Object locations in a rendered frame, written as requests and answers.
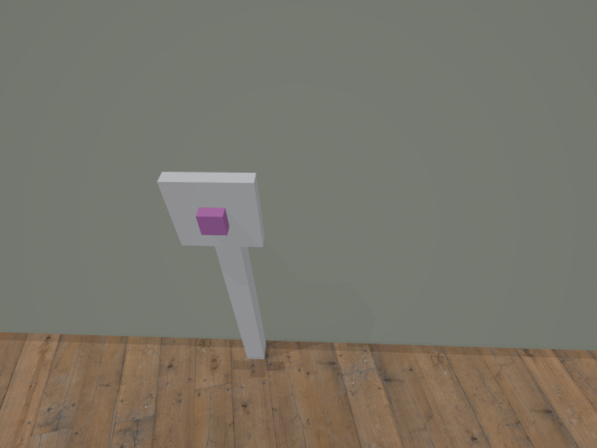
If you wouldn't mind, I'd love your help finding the panel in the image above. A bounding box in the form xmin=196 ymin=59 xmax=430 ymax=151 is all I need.
xmin=157 ymin=172 xmax=266 ymax=359

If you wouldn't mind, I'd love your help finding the button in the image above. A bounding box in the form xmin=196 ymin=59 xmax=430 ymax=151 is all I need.
xmin=196 ymin=207 xmax=229 ymax=235

